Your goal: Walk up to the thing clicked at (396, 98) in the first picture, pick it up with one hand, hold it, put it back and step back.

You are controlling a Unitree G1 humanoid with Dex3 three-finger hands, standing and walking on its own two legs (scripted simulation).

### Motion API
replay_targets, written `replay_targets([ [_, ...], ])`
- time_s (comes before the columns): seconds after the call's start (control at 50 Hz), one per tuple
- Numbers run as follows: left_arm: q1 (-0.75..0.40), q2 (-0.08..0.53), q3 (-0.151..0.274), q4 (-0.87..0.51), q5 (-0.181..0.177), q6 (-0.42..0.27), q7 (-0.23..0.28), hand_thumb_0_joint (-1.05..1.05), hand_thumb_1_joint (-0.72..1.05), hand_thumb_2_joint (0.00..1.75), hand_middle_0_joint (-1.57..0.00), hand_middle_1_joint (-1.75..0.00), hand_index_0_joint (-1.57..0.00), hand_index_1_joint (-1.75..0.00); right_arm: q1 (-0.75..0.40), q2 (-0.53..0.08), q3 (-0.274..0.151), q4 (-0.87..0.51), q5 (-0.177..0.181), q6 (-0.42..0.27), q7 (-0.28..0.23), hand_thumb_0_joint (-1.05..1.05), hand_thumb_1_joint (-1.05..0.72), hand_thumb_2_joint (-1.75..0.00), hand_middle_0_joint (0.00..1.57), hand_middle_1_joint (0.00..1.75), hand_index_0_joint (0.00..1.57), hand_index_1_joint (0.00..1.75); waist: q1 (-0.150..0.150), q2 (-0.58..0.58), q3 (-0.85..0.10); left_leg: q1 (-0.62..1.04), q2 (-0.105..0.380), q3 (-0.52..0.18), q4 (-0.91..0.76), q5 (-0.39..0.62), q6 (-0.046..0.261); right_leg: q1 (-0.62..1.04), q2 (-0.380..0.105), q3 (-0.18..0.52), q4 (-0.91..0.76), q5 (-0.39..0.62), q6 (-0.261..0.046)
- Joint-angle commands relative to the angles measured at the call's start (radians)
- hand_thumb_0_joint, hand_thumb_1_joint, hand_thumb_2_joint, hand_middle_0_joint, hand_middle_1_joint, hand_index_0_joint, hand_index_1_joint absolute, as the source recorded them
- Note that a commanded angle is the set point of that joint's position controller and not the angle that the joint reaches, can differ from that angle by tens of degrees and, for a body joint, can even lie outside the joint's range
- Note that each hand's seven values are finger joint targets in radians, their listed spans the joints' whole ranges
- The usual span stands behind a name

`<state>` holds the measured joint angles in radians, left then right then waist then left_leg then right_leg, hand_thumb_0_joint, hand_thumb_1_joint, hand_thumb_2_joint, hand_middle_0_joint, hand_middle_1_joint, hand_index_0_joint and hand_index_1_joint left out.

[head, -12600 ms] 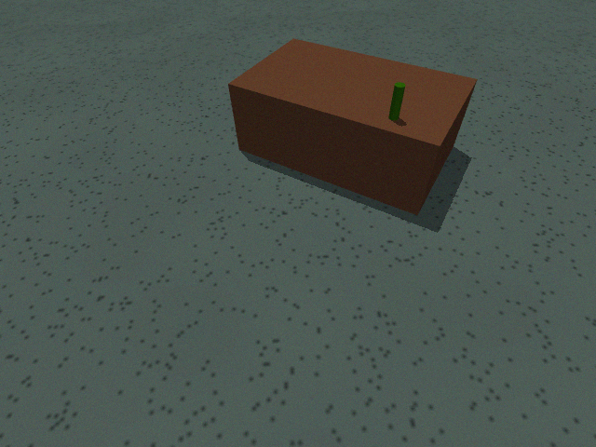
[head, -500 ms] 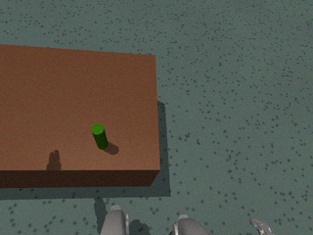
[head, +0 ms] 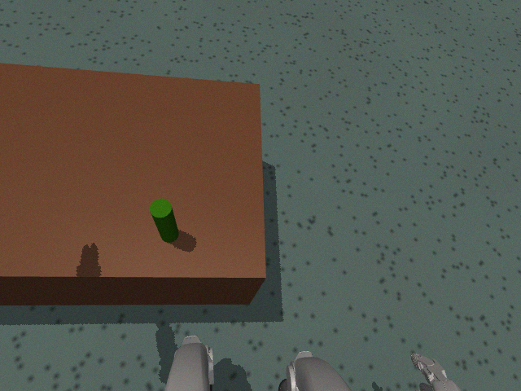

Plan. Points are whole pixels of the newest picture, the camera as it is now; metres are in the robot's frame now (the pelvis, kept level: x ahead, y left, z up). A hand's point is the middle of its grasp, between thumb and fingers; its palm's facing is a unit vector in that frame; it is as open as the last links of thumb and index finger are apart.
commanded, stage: go down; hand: left
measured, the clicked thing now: (165, 222) +0.46 +0.18 -0.23
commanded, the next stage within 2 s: approach in 1.62 s
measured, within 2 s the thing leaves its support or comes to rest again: neither
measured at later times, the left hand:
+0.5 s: hand out of the picture +0.39 +0.37 +0.04, palm faces +0.12 -0.99 -0.01, open 17.3 cm
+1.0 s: hand out of the picture +0.38 +0.38 +0.05, palm faces +0.12 -0.99 +0.00, open 17.1 cm
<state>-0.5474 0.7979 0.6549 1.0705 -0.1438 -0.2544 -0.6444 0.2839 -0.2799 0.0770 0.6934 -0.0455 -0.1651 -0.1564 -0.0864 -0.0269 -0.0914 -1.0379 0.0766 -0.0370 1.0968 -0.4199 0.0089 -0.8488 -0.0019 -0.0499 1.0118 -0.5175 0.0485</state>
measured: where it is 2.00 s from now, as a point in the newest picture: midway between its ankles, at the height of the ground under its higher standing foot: outside the picture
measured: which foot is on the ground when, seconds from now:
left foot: down 0.00-1.00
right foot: down 0.00-1.00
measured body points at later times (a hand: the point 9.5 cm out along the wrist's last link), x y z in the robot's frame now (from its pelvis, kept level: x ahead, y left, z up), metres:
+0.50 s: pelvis +0.00 +0.00 -0.01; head +0.13 +0.05 +0.42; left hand +0.37 +0.43 +0.05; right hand +0.09 -0.28 -0.09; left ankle +0.05 +0.11 -0.66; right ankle -0.02 -0.16 -0.66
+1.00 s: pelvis +0.00 +0.00 -0.01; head +0.13 +0.06 +0.42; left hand +0.37 +0.43 +0.05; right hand +0.09 -0.28 -0.09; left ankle +0.05 +0.11 -0.66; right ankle -0.02 -0.16 -0.66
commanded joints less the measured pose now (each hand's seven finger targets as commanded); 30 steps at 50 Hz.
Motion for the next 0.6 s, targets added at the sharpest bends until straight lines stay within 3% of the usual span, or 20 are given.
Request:
replay_targets([
  [0.0,-0.288,0.416,0.074,-0.218,-0.04,-0.064,0.001,0.0,-0.48,0.02,-0.07,-0.03,-0.05,-0.04,0.102,-0.216,-0.082,-0.065,0.01,-0.023,-0.02,0.0,-0.91,-0.9,0.2,0.3,0.2,0.3,0.03,0.257,-0.417,0.534,-0.02,-0.037,-0.144,0.251,-0.003,-0.048,0.034,-0.013,-0.112,0.2,-0.067],
  [0.1,-0.265,0.426,0.084,-0.181,-0.049,-0.059,-0.013,0.0,-0.47,0.03,-0.07,-0.02,-0.05,-0.04,0.106,-0.218,-0.076,-0.058,0.009,-0.022,-0.023,0.0,-0.92,-0.9,0.2,0.3,0.2,0.3,0.028,0.244,-0.407,0.516,-0.023,-0.036,-0.118,0.295,0.002,-0.058,0.033,-0.01,-0.109,0.228,-0.065],
  [0.16,-0.227,0.389,0.07,-0.16,-0.055,-0.057,-0.023,0.0,-0.48,0.03,-0.07,-0.03,-0.05,-0.04,0.104,-0.218,-0.077,-0.067,0.01,-0.022,-0.019,0.0,-0.91,-0.9,0.2,0.3,0.2,0.3,0.032,0.227,-0.409,0.51,-0.024,-0.036,-0.113,0.319,0.002,-0.049,0.031,-0.013,-0.105,0.246,-0.066],
  [0.18,-0.239,0.387,0.065,-0.163,-0.053,-0.06,-0.027,0.0,-0.49,0.01,-0.07,-0.03,-0.06,-0.03,0.092,-0.217,-0.076,-0.076,0.013,-0.024,-0.021,0.0,-0.91,-0.9,0.2,0.3,0.2,0.3,0.028,0.23,-0.392,0.495,-0.023,-0.035,-0.115,0.287,0.001,-0.063,0.034,-0.011,-0.101,0.227,-0.066],
  [0.24,-0.248,0.36,0.052,-0.173,-0.069,-0.066,-0.038,0.0,-0.49,0.01,-0.07,-0.02,-0.05,-0.03,0.107,-0.224,-0.082,-0.066,0.015,-0.026,-0.021,0.0,-0.92,-0.9,0.2,0.3,0.2,0.3,0.013,0.221,-0.415,0.52,-0.019,-0.04,-0.106,0.32,0.0,-0.075,0.034,-0.015,-0.095,0.243,-0.064],
  [0.3,-0.298,0.406,0.074,-0.252,-0.073,-0.081,-0.036,0.0,-0.48,0.01,-0.07,-0.02,-0.05,-0.03,0.109,-0.222,-0.082,-0.063,0.014,-0.027,-0.02,0.0,-0.91,-0.9,0.2,0.3,0.2,0.3,0.027,0.255,-0.459,0.553,-0.02,-0.041,-0.098,0.348,-0.003,-0.075,0.032,-0.013,-0.089,0.255,-0.064],
  [0.36,-0.301,0.407,0.082,-0.222,-0.074,-0.081,-0.033,0.0,-0.44,0.02,-0.06,-0.02,-0.05,-0.03,0.116,-0.225,-0.083,-0.045,0.013,-0.027,-0.022,0.0,-0.91,-0.9,0.2,0.3,0.2,0.3,0.017,0.252,-0.456,0.566,-0.02,-0.045,-0.099,0.342,-0.005,-0.086,0.033,-0.015,-0.084,0.243,-0.064],
  [0.42,-0.294,0.453,0.114,-0.242,-0.07,-0.08,-0.031,0.0,-0.46,0.02,-0.07,-0.02,-0.05,-0.03,0.119,-0.223,-0.079,-0.035,0.007,-0.022,-0.023,0.0,-0.92,-0.91,0.2,0.3,0.2,0.3,0.043,0.287,-0.482,0.581,-0.022,-0.045,-0.092,0.387,-0.006,-0.079,0.031,-0.017,-0.078,0.264,-0.065],
  [0.46,-0.255,0.416,0.094,-0.196,-0.065,-0.067,-0.035,0.0,-0.45,0.02,-0.07,-0.02,-0.05,-0.03,0.118,-0.225,-0.08,-0.034,0.008,-0.019,-0.024,0.0,-0.92,-0.9,0.2,0.3,0.2,0.3,0.038,0.27,-0.447,0.571,-0.019,-0.051,-0.104,0.382,-0.008,-0.09,0.035,-0.022,-0.079,0.255,-0.066],
  [0.52,-0.229,0.408,0.094,-0.192,-0.069,-0.061,-0.038,0.0,-0.45,0.02,-0.07,-0.03,-0.05,-0.04,0.103,-0.217,-0.077,-0.05,0.01,-0.017,-0.024,0.0,-0.92,-0.9,0.2,0.3,0.2,0.3,0.043,0.244,-0.423,0.523,-0.028,-0.035,-0.097,0.347,0.001,-0.057,0.033,-0.012,-0.096,0.261,-0.063],
  [0.58,-0.212,0.379,0.089,-0.178,-0.086,-0.064,-0.043,0.0,-0.47,0.01,-0.07,-0.03,-0.06,-0.03,0.092,-0.216,-0.078,-0.064,0.018,-0.02,-0.024,0.0,-0.92,-0.9,0.2,0.3,0.2,0.3,0.029,0.204,-0.4,0.471,-0.03,-0.025,-0.095,0.299,0.006,-0.041,0.033,-0.005,-0.102,0.254,-0.06],
])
